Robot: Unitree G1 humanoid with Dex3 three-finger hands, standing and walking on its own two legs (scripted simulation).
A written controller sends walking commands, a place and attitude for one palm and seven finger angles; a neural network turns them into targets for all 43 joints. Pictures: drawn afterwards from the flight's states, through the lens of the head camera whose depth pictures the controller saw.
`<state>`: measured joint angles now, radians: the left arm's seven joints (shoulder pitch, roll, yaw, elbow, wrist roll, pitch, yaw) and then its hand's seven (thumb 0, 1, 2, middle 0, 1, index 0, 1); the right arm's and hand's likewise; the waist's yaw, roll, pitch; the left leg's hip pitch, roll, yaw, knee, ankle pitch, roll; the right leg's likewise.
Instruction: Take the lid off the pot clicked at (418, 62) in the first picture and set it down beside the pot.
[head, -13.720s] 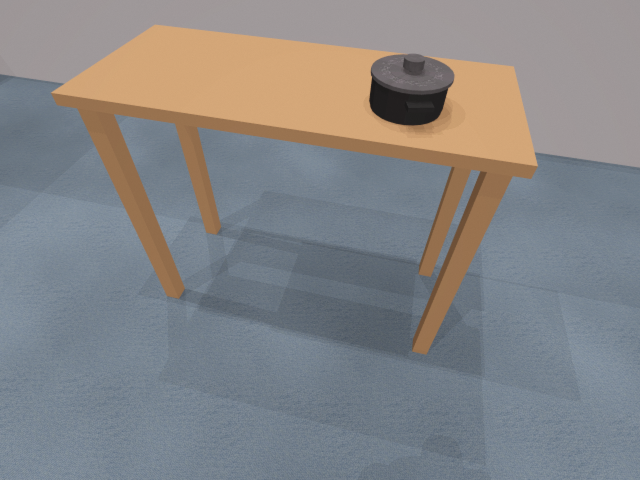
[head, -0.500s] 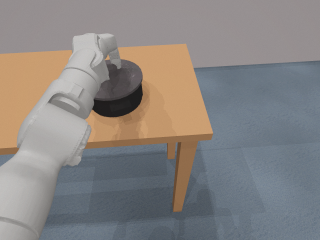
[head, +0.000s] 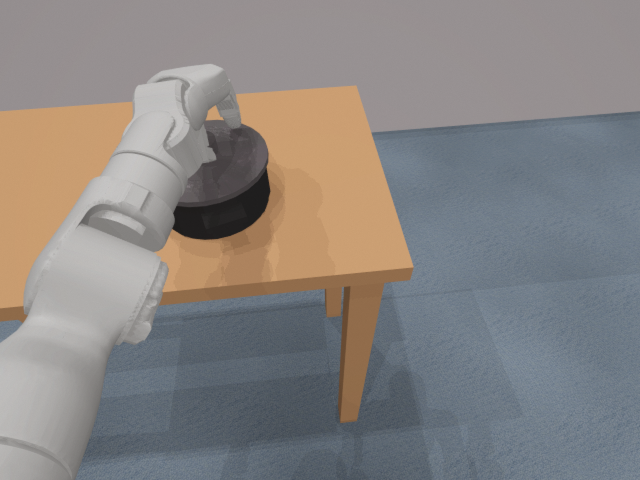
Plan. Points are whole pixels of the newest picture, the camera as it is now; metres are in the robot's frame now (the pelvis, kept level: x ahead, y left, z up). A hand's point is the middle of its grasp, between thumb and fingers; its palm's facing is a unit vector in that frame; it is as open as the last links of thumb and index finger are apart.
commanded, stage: raise the hand to come down again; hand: left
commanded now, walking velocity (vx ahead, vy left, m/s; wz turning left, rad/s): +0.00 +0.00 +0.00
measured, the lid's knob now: (200, 145) +0.50 +0.13 +0.16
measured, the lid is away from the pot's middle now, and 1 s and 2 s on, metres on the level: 0.00 0.00 0.00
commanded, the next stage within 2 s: move the open hand above the knob in 1.10 s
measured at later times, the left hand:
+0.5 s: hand (197, 124) +0.50 +0.12 +0.20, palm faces -0.31 -0.09 -0.95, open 10.3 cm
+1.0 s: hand (195, 112) +0.49 +0.12 +0.22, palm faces -0.30 -0.08 -0.95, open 10.2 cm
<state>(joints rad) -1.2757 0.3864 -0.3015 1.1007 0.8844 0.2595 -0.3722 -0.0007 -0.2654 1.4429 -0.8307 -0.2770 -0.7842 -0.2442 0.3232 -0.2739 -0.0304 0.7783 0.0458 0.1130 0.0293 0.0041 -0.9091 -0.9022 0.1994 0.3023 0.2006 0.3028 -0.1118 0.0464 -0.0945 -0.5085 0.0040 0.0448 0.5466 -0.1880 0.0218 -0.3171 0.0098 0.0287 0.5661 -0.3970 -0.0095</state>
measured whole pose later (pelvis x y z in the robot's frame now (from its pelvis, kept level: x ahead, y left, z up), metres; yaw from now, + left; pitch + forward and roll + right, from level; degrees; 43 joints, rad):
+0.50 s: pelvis +0.01 +0.00 +0.00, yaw +0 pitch +8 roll +1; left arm -1.28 0.41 -0.29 1.07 0.88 0.26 -0.43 0.00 -0.15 1.11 -0.60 -0.53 -0.61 -0.53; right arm 0.28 -0.28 -0.03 0.77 0.05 0.11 0.02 0.00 -0.91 -0.90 0.20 0.30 0.20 0.30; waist -0.11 0.05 -0.09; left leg -0.47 0.00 0.05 0.51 -0.18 0.02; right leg -0.28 0.01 0.03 0.53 -0.39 -0.01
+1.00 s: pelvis +0.00 +0.00 +0.00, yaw +0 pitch +7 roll +1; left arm -1.32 0.39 -0.31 1.08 0.88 0.30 -0.45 0.00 -0.17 1.16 -0.67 -0.41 -0.67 -0.41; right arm 0.27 -0.27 -0.02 0.77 0.05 0.11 0.02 0.00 -0.91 -0.90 0.20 0.30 0.20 0.30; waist -0.10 0.06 -0.09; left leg -0.45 -0.01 0.05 0.49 -0.17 0.02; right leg -0.26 0.00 0.03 0.52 -0.38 -0.01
